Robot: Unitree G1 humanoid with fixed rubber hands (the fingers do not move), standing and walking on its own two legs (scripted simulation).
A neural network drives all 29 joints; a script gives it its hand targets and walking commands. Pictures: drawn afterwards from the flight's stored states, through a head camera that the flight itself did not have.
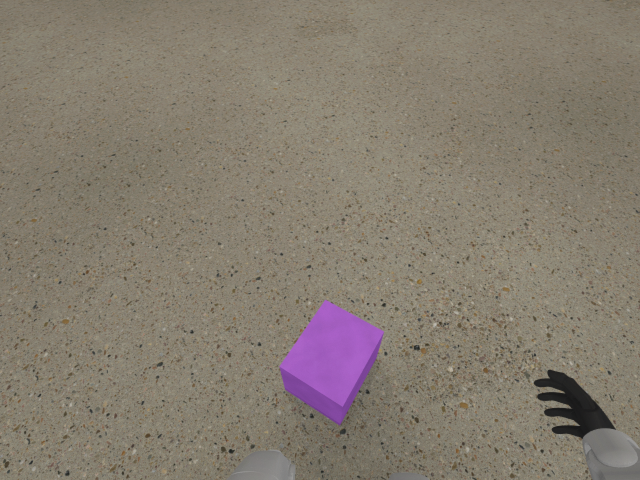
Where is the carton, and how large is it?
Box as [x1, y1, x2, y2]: [279, 300, 383, 424]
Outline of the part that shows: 325,300 279,366 286,390 333,421 340,424 376,357 383,331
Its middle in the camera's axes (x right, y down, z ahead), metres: +0.03 +0.37 +1.14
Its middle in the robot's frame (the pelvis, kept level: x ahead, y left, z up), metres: +0.49 -0.02 -0.65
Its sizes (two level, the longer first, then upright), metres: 0.237 0.195 0.201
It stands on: the floor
